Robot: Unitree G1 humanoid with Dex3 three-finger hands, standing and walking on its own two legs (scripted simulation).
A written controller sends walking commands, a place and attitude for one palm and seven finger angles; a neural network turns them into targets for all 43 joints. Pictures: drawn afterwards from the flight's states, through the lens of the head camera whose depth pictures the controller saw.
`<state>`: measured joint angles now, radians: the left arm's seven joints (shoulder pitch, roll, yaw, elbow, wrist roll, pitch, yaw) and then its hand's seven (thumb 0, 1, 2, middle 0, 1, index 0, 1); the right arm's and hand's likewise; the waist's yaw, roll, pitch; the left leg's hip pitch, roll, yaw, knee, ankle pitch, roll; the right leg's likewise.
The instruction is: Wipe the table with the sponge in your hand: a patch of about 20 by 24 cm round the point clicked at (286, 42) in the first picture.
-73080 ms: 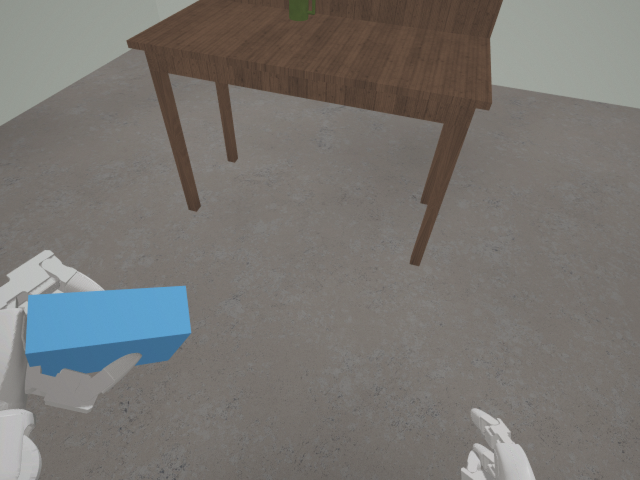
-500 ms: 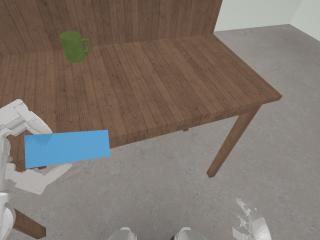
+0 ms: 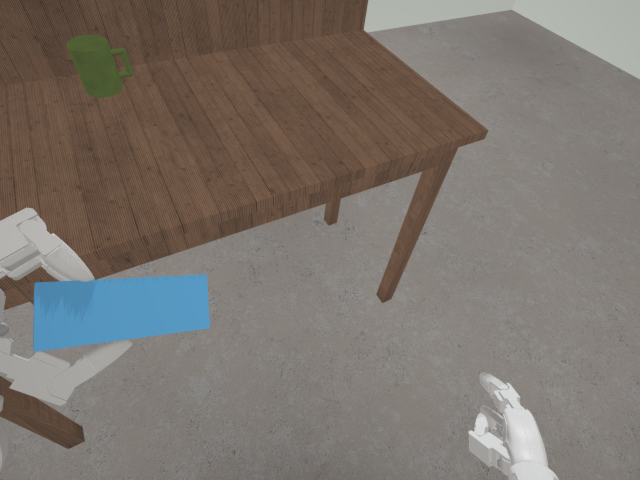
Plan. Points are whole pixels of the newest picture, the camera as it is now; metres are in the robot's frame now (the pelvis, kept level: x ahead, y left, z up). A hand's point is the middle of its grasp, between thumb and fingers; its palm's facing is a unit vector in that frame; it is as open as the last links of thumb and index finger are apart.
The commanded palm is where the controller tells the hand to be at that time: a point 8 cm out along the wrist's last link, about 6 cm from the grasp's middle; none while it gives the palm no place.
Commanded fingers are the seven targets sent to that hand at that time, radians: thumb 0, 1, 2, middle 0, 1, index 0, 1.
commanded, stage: stop stepping back and stand still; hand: left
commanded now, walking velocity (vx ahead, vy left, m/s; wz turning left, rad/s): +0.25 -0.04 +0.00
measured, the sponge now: (143, 308) +0.25 +0.17 +0.15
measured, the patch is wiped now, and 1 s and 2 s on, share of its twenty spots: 0.90 0.90 0.90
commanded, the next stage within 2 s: stand and wait in 1.04 s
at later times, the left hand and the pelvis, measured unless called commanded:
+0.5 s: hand out of the picture +0.07 +0.23 +0.20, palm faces +0.39 -0.87 -0.29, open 9.1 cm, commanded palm +0.02 +0.27 +0.22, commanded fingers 0.00 0.10 1.30 -1.20 -1.60 -1.20 -1.60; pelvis -0.16 +0.00 -0.01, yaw -2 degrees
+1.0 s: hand out of the picture +0.01 +0.21 +0.20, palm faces +0.38 -0.86 -0.34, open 9.1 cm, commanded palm -0.04 +0.26 +0.22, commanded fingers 0.00 0.10 1.30 -1.20 -1.60 -1.20 -1.60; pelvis -0.21 -0.01 +0.00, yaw -2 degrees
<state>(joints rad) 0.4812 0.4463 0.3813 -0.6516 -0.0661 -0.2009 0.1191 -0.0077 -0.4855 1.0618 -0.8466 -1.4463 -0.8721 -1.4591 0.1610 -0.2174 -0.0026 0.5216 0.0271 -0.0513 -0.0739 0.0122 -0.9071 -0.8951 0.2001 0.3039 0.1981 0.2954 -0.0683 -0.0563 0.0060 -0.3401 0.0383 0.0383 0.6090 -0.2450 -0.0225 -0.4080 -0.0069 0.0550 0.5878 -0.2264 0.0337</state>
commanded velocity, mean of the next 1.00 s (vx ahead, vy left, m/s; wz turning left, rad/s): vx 0.27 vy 0.01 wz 0.00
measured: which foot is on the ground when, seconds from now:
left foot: down 0.00-0.24, up 0.26-0.44, down 0.46-0.70, up 0.72-0.94, down 0.96-1.00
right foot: down 0.00-0.46, up 0.48-0.70, down 0.72-1.00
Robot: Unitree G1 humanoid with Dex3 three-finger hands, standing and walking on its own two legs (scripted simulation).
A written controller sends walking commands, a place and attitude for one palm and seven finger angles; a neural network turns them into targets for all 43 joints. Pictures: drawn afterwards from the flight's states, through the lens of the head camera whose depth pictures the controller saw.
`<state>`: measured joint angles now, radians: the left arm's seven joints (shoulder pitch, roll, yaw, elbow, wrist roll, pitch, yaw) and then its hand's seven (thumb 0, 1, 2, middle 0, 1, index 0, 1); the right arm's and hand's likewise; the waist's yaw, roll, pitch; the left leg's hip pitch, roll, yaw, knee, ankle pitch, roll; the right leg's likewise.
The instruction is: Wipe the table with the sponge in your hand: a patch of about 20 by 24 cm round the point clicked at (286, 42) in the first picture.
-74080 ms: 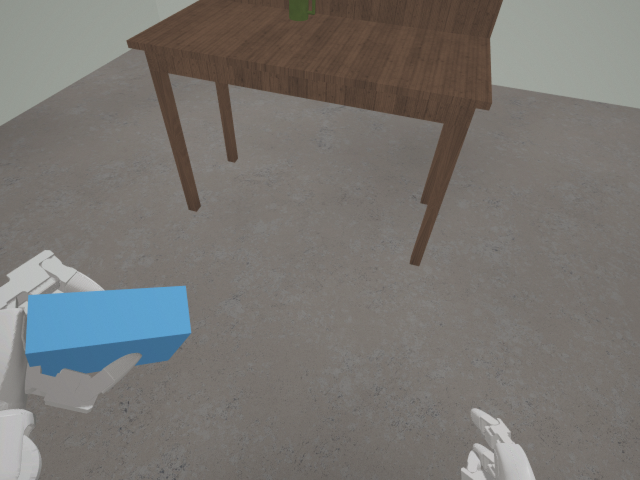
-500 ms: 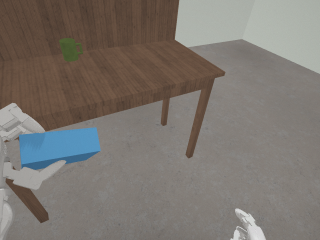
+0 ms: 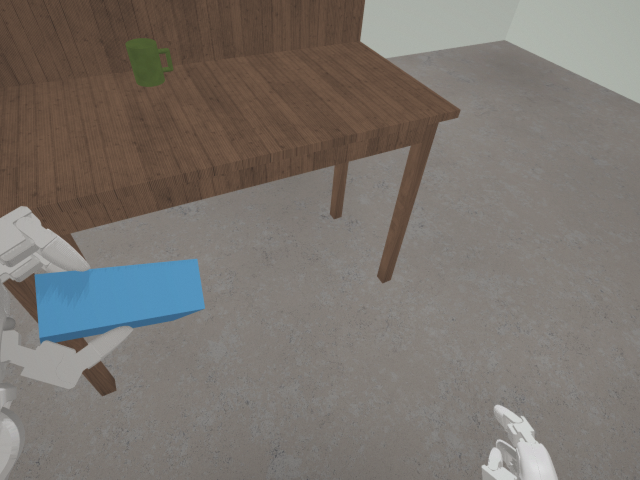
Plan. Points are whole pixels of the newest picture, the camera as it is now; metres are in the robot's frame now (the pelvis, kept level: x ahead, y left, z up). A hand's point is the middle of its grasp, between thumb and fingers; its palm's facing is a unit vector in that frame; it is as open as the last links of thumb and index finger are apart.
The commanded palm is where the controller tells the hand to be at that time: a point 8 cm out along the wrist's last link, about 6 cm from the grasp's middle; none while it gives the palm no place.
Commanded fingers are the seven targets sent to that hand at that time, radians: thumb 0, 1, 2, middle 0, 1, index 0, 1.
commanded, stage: stop stepping back and stand still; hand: left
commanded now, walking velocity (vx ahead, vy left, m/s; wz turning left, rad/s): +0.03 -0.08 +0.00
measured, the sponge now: (141, 298) +0.25 +0.19 +0.16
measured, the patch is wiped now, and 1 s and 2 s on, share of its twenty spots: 0.90 0.90 0.90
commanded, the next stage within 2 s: stand and wait in 0.04 s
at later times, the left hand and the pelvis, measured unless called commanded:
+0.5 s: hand (63, 245) +0.28 +0.27 +0.20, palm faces +0.47 -0.79 -0.40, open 9.1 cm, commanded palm +0.21 +0.30 +0.22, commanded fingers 0.00 0.10 1.30 -1.20 -1.60 -1.20 -1.60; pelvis +0.06 +0.01 +0.01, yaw +2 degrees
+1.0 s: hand (57, 266) +0.26 +0.27 +0.19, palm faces +0.43 -0.83 -0.35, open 9.1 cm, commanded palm +0.20 +0.30 +0.22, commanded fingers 0.00 0.10 1.30 -1.20 -1.60 -1.20 -1.60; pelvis +0.05 +0.02 +0.02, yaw +1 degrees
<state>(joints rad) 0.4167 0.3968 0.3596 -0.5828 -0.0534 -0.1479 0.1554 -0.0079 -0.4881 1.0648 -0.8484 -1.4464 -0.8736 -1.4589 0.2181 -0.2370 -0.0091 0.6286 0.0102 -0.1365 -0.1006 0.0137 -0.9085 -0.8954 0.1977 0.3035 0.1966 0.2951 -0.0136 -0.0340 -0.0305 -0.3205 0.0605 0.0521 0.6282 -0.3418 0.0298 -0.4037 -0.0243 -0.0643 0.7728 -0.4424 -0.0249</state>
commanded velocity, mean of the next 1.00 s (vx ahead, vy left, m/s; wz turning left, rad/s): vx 0.00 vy -0.01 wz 0.00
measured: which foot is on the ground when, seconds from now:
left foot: down 0.00-1.00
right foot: down 0.00-1.00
